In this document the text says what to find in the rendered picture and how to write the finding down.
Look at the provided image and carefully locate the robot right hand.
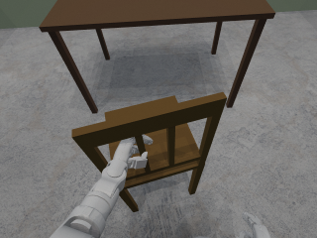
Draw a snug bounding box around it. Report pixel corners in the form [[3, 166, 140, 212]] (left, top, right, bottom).
[[236, 211, 271, 238]]

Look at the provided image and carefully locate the robot left upper arm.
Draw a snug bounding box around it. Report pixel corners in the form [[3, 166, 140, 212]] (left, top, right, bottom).
[[53, 225, 95, 238]]

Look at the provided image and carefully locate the chair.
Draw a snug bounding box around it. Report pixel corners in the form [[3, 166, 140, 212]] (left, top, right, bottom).
[[71, 92, 227, 212]]

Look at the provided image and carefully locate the left robot forearm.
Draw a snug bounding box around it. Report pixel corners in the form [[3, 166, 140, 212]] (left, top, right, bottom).
[[50, 159, 128, 238]]

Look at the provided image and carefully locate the robot left hand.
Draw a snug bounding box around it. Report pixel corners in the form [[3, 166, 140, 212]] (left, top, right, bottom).
[[113, 134, 153, 170]]

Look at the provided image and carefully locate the table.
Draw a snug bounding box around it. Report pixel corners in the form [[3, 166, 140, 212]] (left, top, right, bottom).
[[39, 0, 275, 114]]

